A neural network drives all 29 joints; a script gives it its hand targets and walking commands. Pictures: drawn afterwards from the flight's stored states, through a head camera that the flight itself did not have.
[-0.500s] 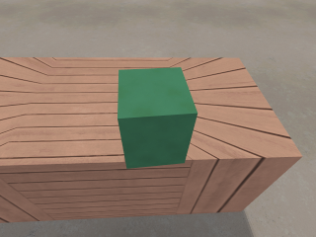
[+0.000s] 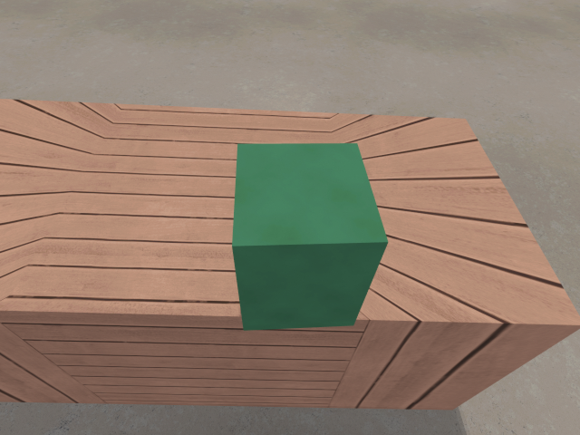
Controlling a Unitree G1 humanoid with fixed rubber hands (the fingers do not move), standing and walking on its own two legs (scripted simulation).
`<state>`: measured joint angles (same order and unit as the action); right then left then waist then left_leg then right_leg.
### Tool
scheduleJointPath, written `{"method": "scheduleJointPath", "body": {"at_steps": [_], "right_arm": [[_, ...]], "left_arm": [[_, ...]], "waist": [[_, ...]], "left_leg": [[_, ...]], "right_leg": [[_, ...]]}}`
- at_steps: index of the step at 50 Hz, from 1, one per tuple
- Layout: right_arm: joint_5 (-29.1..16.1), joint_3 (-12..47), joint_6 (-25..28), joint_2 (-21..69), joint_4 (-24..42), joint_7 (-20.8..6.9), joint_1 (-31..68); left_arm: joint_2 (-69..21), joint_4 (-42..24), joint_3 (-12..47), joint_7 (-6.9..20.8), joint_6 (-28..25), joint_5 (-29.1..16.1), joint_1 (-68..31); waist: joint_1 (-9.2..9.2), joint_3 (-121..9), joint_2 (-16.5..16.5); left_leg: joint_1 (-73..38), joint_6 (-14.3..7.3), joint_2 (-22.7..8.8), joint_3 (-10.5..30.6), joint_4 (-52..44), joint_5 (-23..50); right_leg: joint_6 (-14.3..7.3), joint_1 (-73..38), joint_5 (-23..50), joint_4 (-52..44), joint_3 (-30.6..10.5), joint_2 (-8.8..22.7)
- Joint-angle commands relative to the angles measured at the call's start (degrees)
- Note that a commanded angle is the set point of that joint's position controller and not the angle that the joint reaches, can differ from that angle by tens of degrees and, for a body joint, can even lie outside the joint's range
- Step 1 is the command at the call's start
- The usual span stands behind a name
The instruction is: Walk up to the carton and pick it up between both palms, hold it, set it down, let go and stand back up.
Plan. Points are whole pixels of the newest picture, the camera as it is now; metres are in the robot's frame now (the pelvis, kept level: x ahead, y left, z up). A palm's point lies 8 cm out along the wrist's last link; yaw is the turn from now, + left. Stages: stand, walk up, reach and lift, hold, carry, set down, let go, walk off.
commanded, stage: walk up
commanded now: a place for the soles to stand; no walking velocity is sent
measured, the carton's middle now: (298, 239) +0.43 -0.01 -0.01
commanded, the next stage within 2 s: none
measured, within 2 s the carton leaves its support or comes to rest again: neither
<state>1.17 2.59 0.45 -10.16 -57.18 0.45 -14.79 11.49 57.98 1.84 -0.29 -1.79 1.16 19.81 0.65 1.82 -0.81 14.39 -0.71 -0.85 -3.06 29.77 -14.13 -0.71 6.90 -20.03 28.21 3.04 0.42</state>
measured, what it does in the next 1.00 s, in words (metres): steps on the spot: right foot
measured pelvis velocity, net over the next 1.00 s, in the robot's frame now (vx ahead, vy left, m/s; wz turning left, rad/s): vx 0.00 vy -0.08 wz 0.09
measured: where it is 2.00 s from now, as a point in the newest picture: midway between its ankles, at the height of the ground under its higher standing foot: outside the picture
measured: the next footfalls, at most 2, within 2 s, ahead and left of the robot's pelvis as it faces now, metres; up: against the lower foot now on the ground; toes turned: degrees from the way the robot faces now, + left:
right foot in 0.92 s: +0.10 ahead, -0.20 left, +0.00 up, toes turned +5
left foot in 1.22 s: +0.02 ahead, +0.03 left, +0.00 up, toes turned +12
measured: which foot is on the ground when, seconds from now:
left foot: down 0.00-0.94, up 0.96-1.00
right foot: down 0.00-0.66, up 0.68-0.90, down 0.92-1.00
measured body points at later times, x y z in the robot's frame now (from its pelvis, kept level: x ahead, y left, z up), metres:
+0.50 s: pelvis +0.01 +0.00 +0.00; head +0.02 +0.00 +0.45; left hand +0.01 +0.24 -0.16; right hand +0.04 -0.24 -0.16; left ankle +0.02 +0.11 -0.74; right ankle -0.05 -0.11 -0.74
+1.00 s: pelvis +0.00 -0.08 -0.02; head +0.02 -0.09 +0.43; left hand +0.05 +0.18 -0.15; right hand +0.00 -0.35 -0.17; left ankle +0.01 +0.09 -0.72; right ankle +0.06 -0.21 -0.74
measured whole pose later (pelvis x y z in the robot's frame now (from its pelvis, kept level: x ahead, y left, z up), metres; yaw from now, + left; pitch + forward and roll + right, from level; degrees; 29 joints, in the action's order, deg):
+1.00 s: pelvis +0.00 -0.08 -0.02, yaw +5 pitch -3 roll +0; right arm 1.3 -0.1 -2.1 -15.0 -57.0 1.5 -19.9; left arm 14.0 54.8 0.0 -0.6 1.4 0.3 12.3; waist -2.6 5.3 1.0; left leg 20.1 1.6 -2.5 4.8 46.1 -29.5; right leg 0.7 18.9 -15.7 38.4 4.2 4.1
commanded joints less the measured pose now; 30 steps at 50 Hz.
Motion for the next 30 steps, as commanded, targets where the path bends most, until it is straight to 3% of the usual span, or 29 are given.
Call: {"method": "scheduleJointPath", "body": {"at_steps": [1, 9, 30], "right_arm": [[0.1, -2.0, 1.8, -7.6, 1.7, 0.5, -2.6], [0.0, -2.3, 1.0, -7.9, 1.3, 0.6, -1.1], [-0.1, -1.8, 1.0, -8.3, -0.5, 0.8, -2.0]], "left_arm": [[7.2, -0.5, -1.7, -0.6, -0.8, -0.1, 5.6], [7.0, -0.9, -2.1, -1.0, 0.2, -0.2, 2.7], [7.2, 1.0, -1.6, -0.9, 0.5, -0.2, 1.7]], "waist": [[-0.38, -1.5, 0.3], [-0.21, 1.4, 0.1], [-0.74, 2.5, 0.8]], "left_leg": [[-4.5, -4.0, -4.8, 5.0, -0.9, 20.6], [-2.1, -4.3, -4.7, 5.3, -0.5, 16.0], [-2.5, -3.7, -4.3, 6.9, -2.3, 10.9]], "right_leg": [[-2.7, 1.4, 24.0, -3.9, -5.7, 6.4], [-3.0, 3.0, 16.8, -3.2, -4.9, 5.6], [-3.0, 3.0, 10.8, -5.5, -4.6, 5.4]]}}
